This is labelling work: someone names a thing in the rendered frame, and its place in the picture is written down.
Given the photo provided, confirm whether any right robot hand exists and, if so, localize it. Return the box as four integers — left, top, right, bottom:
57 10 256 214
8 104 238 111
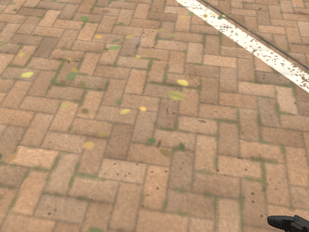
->
267 215 309 232

